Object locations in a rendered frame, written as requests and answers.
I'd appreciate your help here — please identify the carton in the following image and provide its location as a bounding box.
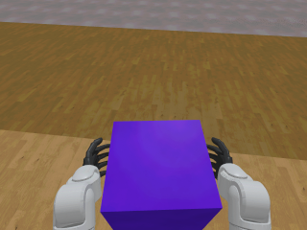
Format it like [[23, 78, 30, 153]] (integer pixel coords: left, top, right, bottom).
[[100, 120, 223, 230]]

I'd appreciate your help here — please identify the left robot forearm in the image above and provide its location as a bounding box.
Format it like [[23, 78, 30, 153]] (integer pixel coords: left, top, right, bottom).
[[53, 165, 102, 230]]

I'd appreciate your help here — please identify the right robot forearm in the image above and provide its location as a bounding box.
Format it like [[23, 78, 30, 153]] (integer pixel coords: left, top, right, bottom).
[[217, 163, 272, 230]]

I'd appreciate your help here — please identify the left robot hand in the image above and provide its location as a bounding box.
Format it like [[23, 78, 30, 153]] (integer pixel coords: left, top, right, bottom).
[[83, 137, 110, 177]]

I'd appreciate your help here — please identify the right robot hand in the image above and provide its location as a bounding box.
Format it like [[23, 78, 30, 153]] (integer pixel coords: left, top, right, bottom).
[[206, 137, 233, 180]]

